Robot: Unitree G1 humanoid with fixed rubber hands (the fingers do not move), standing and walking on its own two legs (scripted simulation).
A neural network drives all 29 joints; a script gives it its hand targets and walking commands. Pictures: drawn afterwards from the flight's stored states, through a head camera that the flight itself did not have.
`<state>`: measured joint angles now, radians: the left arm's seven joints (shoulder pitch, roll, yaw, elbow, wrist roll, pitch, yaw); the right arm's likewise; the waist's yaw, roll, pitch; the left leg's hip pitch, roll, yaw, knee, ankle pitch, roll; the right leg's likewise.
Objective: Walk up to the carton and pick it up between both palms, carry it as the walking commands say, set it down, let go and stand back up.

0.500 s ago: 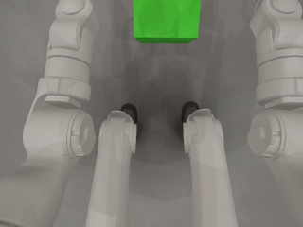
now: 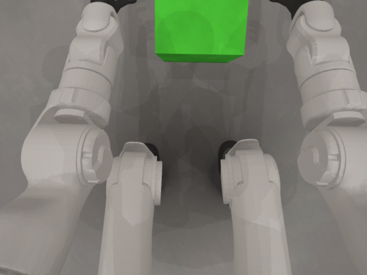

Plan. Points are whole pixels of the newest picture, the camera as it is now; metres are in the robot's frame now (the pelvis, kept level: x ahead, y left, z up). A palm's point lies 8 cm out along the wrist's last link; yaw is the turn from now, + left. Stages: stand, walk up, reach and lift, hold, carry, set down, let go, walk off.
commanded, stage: reach and lift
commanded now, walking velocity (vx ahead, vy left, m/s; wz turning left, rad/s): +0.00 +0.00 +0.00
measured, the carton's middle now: (198, 18) +0.56 -0.03 -0.33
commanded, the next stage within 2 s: none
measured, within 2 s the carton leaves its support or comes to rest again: leaves its support in 1.88 s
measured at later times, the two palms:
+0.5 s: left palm (127, 12) +0.56 +0.11 -0.26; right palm (284, 20) +0.53 -0.20 -0.27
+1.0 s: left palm (128, 16) +0.55 +0.11 -0.25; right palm (271, 14) +0.54 -0.17 -0.26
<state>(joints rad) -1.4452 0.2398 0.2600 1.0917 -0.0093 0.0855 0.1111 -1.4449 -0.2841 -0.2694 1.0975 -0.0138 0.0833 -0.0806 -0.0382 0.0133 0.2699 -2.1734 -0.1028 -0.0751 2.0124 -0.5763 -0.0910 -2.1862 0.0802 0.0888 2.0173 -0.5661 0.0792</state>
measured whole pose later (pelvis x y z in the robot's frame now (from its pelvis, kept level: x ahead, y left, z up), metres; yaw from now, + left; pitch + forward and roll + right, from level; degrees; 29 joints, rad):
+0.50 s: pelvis +0.01 +0.00 -0.06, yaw +0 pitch +36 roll +0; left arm -1.53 0.26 0.08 1.17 -0.19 0.01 0.13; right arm -1.48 -0.36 -0.12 1.19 0.17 0.00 -0.09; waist -0.03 0.03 0.45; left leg -2.22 -0.07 -0.06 2.26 -0.66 -0.08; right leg -2.23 0.02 0.05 2.26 -0.65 0.05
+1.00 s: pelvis +0.00 +0.00 -0.06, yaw -1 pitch +33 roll +0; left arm -1.59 0.25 0.16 1.19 -0.09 0.05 0.11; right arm -1.59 -0.31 -0.18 1.22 0.12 0.04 -0.06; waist -0.02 0.03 0.52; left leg -2.21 -0.05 -0.06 2.25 -0.62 -0.07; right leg -2.21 0.02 0.04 2.24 -0.61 0.05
